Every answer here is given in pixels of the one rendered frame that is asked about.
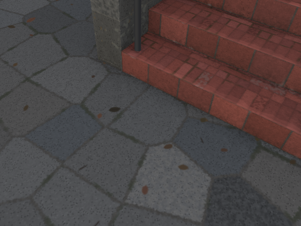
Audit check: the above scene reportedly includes stairs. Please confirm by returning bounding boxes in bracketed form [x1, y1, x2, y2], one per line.
[121, 0, 301, 160]

